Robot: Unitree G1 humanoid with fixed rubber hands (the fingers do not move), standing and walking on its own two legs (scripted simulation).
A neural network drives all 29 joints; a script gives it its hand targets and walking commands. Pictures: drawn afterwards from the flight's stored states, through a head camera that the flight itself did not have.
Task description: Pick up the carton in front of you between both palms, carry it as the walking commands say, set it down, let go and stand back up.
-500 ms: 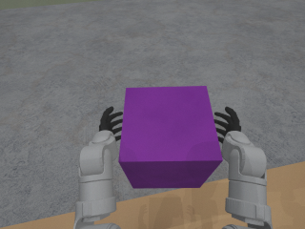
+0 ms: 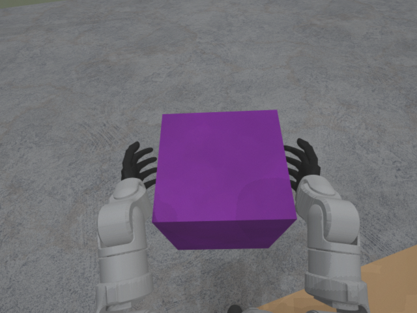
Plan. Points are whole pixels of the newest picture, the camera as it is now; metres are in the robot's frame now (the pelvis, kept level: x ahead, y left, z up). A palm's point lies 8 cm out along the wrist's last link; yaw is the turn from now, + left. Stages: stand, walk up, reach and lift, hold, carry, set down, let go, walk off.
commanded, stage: carry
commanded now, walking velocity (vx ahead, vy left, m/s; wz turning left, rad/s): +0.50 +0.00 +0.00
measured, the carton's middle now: (221, 188) +0.35 -0.02 +0.04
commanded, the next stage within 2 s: none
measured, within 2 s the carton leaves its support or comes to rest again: neither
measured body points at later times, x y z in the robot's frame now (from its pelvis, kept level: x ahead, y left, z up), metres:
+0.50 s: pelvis +0.30 +0.03 -0.02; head +0.31 +0.02 +0.43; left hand +0.63 +0.19 +0.08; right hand +0.64 -0.13 +0.08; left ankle +0.43 +0.11 -0.74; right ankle +0.14 -0.06 -0.73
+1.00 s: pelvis +0.60 +0.01 -0.01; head +0.59 +0.01 +0.44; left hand +0.87 +0.16 +0.08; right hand +0.86 -0.15 +0.07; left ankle +0.44 +0.11 -0.74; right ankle +0.70 -0.08 -0.75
